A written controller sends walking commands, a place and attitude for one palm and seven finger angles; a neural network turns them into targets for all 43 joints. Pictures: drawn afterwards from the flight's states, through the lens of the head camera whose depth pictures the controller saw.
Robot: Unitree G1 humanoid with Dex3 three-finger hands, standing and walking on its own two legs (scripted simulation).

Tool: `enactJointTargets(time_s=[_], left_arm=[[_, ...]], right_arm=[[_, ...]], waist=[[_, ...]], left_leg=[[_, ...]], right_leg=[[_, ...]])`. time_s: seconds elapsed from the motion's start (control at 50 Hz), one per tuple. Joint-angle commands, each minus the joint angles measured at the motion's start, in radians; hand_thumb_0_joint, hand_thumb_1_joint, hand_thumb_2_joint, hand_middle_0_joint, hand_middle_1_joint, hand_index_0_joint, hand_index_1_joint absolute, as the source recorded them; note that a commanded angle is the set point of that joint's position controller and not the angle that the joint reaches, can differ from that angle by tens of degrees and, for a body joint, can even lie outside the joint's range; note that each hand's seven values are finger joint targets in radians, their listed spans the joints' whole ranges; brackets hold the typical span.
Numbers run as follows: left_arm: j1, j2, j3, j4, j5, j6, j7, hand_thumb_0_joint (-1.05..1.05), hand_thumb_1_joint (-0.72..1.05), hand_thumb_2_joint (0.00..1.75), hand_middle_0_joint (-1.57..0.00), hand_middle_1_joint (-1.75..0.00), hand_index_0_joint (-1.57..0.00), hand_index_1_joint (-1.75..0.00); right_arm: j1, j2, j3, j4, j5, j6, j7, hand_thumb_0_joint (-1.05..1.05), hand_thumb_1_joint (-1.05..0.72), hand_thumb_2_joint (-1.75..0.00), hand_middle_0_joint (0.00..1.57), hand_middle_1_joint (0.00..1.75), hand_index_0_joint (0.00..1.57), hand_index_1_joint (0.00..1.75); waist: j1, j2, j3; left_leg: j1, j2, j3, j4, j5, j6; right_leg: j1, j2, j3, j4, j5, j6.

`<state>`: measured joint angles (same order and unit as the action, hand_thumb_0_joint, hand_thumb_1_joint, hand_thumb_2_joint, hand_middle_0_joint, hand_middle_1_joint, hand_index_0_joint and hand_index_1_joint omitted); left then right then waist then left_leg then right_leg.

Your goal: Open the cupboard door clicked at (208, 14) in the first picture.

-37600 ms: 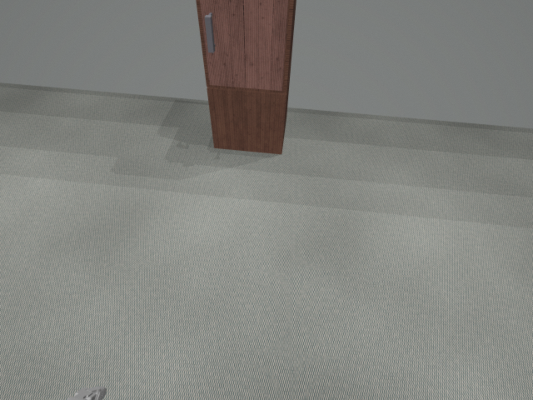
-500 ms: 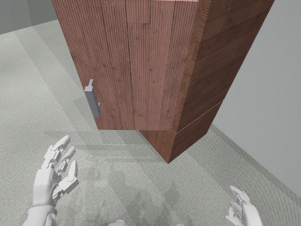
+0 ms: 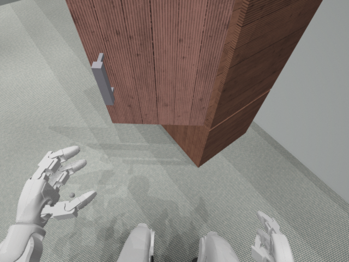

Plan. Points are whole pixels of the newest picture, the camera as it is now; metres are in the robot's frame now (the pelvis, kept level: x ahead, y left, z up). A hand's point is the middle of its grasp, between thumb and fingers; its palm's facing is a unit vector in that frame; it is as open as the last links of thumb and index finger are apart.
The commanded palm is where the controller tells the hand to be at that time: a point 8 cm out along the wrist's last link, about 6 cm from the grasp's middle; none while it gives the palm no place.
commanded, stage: raise the hand with hooked fingers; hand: left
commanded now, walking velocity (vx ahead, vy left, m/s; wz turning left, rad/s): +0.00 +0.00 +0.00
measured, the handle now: (105, 80) +0.58 +0.24 +0.02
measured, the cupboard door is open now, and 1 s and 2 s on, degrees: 52 52 52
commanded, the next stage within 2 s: move the hooked fingers beside the handle in 1.34 s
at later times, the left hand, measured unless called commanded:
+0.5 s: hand (51, 181) +0.26 +0.27 +0.04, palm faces +0.05 -1.00 -0.05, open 13.4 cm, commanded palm +0.24 +0.33 +0.04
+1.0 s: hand (46, 163) +0.30 +0.30 +0.04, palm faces +0.03 -1.00 -0.05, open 14.0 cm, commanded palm +0.28 +0.34 +0.05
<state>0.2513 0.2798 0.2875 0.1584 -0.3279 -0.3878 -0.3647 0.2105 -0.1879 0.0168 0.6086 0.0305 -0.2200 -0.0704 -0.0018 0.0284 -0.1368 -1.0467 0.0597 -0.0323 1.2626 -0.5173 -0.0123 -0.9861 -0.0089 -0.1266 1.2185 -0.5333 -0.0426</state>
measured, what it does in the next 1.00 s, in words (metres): stands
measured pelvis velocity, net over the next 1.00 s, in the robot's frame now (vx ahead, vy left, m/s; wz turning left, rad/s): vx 0.01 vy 0.03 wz -0.02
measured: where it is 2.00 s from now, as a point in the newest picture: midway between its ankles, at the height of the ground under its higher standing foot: outside the picture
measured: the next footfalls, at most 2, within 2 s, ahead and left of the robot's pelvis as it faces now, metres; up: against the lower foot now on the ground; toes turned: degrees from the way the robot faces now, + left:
none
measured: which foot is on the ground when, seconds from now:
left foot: down 0.00-1.00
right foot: down 0.00-1.00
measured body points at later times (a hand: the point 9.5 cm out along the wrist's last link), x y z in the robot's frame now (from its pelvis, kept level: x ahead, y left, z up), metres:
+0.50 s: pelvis +0.01 +0.03 +0.00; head +0.09 +0.05 +0.45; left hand +0.26 +0.33 +0.04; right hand +0.19 -0.22 -0.07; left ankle +0.05 +0.13 -0.63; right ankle +0.03 -0.10 -0.63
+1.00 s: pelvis +0.01 +0.03 +0.00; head +0.11 +0.05 +0.44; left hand +0.29 +0.35 +0.05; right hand +0.16 -0.23 -0.08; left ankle +0.05 +0.13 -0.63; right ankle +0.03 -0.10 -0.63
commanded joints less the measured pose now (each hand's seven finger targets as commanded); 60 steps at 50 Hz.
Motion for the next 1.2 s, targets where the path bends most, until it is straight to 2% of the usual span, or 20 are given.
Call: enactJointTargets(time_s=[0.0,0.04,0.08,0.12,0.18,0.26,0.3,0.34,0.42,0.46,0.56,0.64,0.68,0.76,0.8,0.88,0.98,1.08,1.14,1.18], left_arm=[[-0.025,0.148,0.111,-0.184,-0.026,-0.088,0.033,0.0,-0.01,0.51,-0.27,-0.88,-0.27,-0.88],[-0.026,0.129,0.09,-0.157,-0.018,-0.107,0.038,0.0,-0.06,0.49,-0.27,-0.92,-0.27,-0.92],[-0.056,0.157,0.104,-0.127,-0.019,-0.116,0.031,0.0,-0.1,0.47,-0.27,-0.94,-0.27,-0.94],[-0.06,0.163,0.108,-0.128,-0.015,-0.128,0.019,0.0,-0.15,0.45,-0.27,-0.98,-0.27,-0.98],[-0.08,0.188,0.131,-0.127,-0.031,-0.133,0.004,0.0,-0.22,0.42,-0.28,-1.02,-0.28,-1.02],[-0.097,0.184,0.122,-0.17,-0.027,-0.144,0.002,0.0,-0.31,0.38,-0.29,-1.08,-0.29,-1.08],[-0.108,0.189,0.121,-0.164,-0.024,-0.133,0.0,0.0,-0.36,0.36,-0.29,-1.11,-0.29,-1.11],[-0.12,0.19,0.125,-0.13,-0.023,-0.121,-0.002,0.0,-0.41,0.34,-0.29,-1.14,-0.29,-1.14],[-0.174,0.215,0.139,-0.13,-0.022,-0.103,-0.016,0.0,-0.5,0.3,-0.3,-1.2,-0.3,-1.2],[-0.183,0.223,0.148,-0.116,-0.027,-0.095,-0.025,0.0,-0.5,0.3,-0.3,-1.2,-0.3,-1.2],[-0.237,0.248,0.166,-0.087,-0.029,-0.084,-0.05,0.0,-0.5,0.3,-0.3,-1.2,-0.3,-1.2],[-0.297,0.275,0.186,-0.044,-0.038,-0.07,-0.073,0.0,-0.5,0.3,-0.3,-1.2,-0.3,-1.2],[-0.322,0.299,0.198,-0.033,-0.039,-0.066,-0.082,0.0,-0.5,0.3,-0.3,-1.2,-0.3,-1.2],[-0.337,0.32,0.226,0.007,-0.048,-0.062,-0.094,0.0,-0.5,0.3,-0.3,-1.2,-0.3,-1.2],[-0.364,0.342,0.242,0.02,-0.054,-0.063,-0.105,0.0,-0.5,0.3,-0.3,-1.2,-0.3,-1.2],[-0.335,0.319,0.225,0.047,-0.066,-0.06,-0.122,0.0,-0.5,0.3,-0.3,-1.2,-0.3,-1.2],[-0.334,0.34,0.242,0.025,-0.065,-0.065,-0.111,0.0,-0.5,0.3,-0.3,-1.2,-0.3,-1.2],[-0.345,0.338,0.249,0.031,-0.066,-0.085,-0.095,0.0,-0.5,0.3,-0.3,-1.2,-0.3,-1.2],[-0.338,0.341,0.25,0.028,-0.057,-0.093,-0.092,0.0,-0.5,0.3,-0.3,-1.2,-0.3,-1.2],[-0.349,0.336,0.24,0.019,-0.061,-0.095,-0.096,0.0,-0.5,0.3,-0.3,-1.2,-0.3,-1.2]], right_arm=[[-0.046,-0.168,-0.079,-0.165,-0.004,-0.067,-0.011,0.0,-0.9,-0.9,0.2,0.3,0.2,0.3],[-0.036,-0.175,-0.083,-0.158,-0.004,-0.068,-0.008,0.0,-0.9,-0.9,0.2,0.3,0.2,0.3],[-0.024,-0.187,-0.082,-0.159,-0.005,-0.062,-0.01,0.0,-0.9,-0.9,0.2,0.3,0.2,0.3],[-0.015,-0.196,-0.084,-0.163,-0.003,-0.061,-0.011,0.0,-0.9,-0.9,0.2,0.3,0.2,0.3],[-0.001,-0.204,-0.085,-0.166,-0.004,-0.058,-0.012,0.0,-0.9,-0.9,0.2,0.3,0.2,0.3],[0.004,-0.211,-0.083,-0.167,-0.005,-0.059,-0.007,0.0,-0.9,-0.9,0.2,0.3,0.2,0.3],[0.01,-0.214,-0.082,-0.172,-0.007,-0.053,-0.003,0.0,-0.9,-0.9,0.2,0.3,0.2,0.3],[0.014,-0.219,-0.082,-0.169,-0.006,-0.047,-0.003,0.0,-0.9,-0.9,0.2,0.3,0.2,0.3],[0.022,-0.227,-0.077,-0.182,-0.007,-0.038,-0.002,0.0,-0.9,-0.9,0.2,0.3,0.2,0.3],[0.024,-0.229,-0.075,-0.185,-0.006,-0.035,-0.002,0.0,-0.9,-0.9,0.2,0.3,0.2,0.3],[0.027,-0.233,-0.069,-0.187,-0.005,-0.03,-0.004,0.0,-0.9,-0.9,0.2,0.3,0.2,0.3],[0.033,-0.239,-0.067,-0.185,-0.003,-0.026,-0.008,0.0,-0.9,-0.9,0.2,0.3,0.2,0.3],[0.037,-0.241,-0.063,-0.186,-0.003,-0.026,-0.01,0.0,-0.9,-0.9,0.2,0.3,0.2,0.3],[0.044,-0.244,-0.065,-0.18,-0.001,-0.021,-0.012,0.0,-0.9,-0.9,0.2,0.3,0.2,0.3],[0.047,-0.245,-0.064,-0.176,0.0,-0.019,-0.012,0.0,-0.9,-0.9,0.2,0.3,0.2,0.3],[0.057,-0.246,-0.068,-0.181,0.003,-0.021,-0.01,0.0,-0.9,-0.9,0.2,0.3,0.2,0.3],[0.06,-0.246,-0.071,-0.183,0.003,-0.015,-0.003,0.0,-0.9,-0.9,0.2,0.3,0.2,0.3],[0.061,-0.243,-0.07,-0.182,0.001,-0.009,-0.003,0.0,-0.9,-0.9,0.2,0.3,0.2,0.3],[0.058,-0.242,-0.072,-0.18,0.001,-0.006,-0.002,0.0,-0.9,-0.9,0.2,0.3,0.2,0.3],[0.062,-0.241,-0.071,-0.179,0.0,-0.006,-0.004,0.0,-0.9,-0.9,0.2,0.3,0.2,0.3]], waist=[[0.024,0.001,-0.274],[0.011,0.001,-0.249],[0.003,-0.03,-0.223],[0.008,0.008,-0.244],[0.009,0.016,-0.255],[0.013,0.092,-0.29],[0.009,0.1,-0.285],[-0.003,0.071,-0.264],[-0.001,0.092,-0.287],[-0.003,0.075,-0.291],[0.001,0.106,-0.299],[-0.006,0.08,-0.294],[-0.001,0.111,-0.3],[-0.003,0.071,-0.318],[0.002,0.089,-0.329],[-0.001,0.062,-0.335],[0.004,0.09,-0.322],[-0.001,0.073,-0.311],[0.005,0.089,-0.339],[-0.006,0.086,-0.336]], left_leg=[[0.168,-0.049,-0.005,-0.189,0.197,0.039],[0.171,-0.05,-0.003,-0.196,0.172,0.04],[0.154,-0.05,-0.007,-0.197,0.151,0.041],[0.171,-0.052,0.0,-0.207,0.146,0.041],[0.198,-0.051,-0.009,-0.215,0.168,0.04],[0.263,-0.05,-0.018,-0.233,0.209,0.032],[0.281,-0.047,-0.026,-0.237,0.231,0.027],[0.267,-0.046,-0.03,-0.239,0.205,0.026],[0.296,-0.044,-0.041,-0.246,0.218,0.019],[0.296,-0.044,-0.043,-0.246,0.213,0.019],[0.311,-0.042,-0.047,-0.243,0.236,0.013],[0.292,-0.044,-0.045,-0.237,0.215,0.016],[0.295,-0.043,-0.047,-0.238,0.22,0.014],[0.29,-0.044,-0.042,-0.234,0.226,0.021],[0.289,-0.044,-0.035,-0.226,0.242,0.021],[0.278,-0.044,-0.027,-0.217,0.264,0.027],[0.278,-0.044,-0.024,-0.218,0.275,0.027],[0.248,-0.046,-0.016,-0.211,0.252,0.03],[0.266,-0.045,-0.012,-0.214,0.265,0.03],[0.266,-0.044,-0.012,-0.205,0.261,0.032]], right_leg=[[0.203,0.015,0.119,-0.225,0.087,0.028],[0.171,0.015,0.113,-0.229,0.062,0.03],[0.158,0.018,0.111,-0.229,0.038,0.027],[0.151,0.016,0.107,-0.225,0.04,0.026],[0.146,0.025,0.087,-0.205,0.08,0.019],[0.129,0.025,0.063,-0.185,0.13,0.015],[0.111,0.03,0.053,-0.174,0.148,0.012],[0.102,0.032,0.048,-0.18,0.133,0.016],[0.088,0.034,0.04,-0.169,0.143,0.014],[0.092,0.035,0.039,-0.174,0.14,0.014],[0.076,0.036,0.039,-0.166,0.148,0.011],[0.076,0.036,0.044,-0.172,0.14,0.013],[0.076,0.039,0.046,-0.166,0.139,0.007],[0.088,0.036,0.049,-0.178,0.146,0.013],[0.095,0.037,0.055,-0.175,0.156,0.011],[0.116,0.04,0.061,-0.179,0.177,0.012],[0.111,0.039,0.063,-0.178,0.186,0.012],[0.123,0.038,0.071,-0.18,0.176,0.013],[0.138,0.033,0.075,-0.18,0.191,0.016],[0.123,0.038,0.076,-0.179,0.189,0.016]])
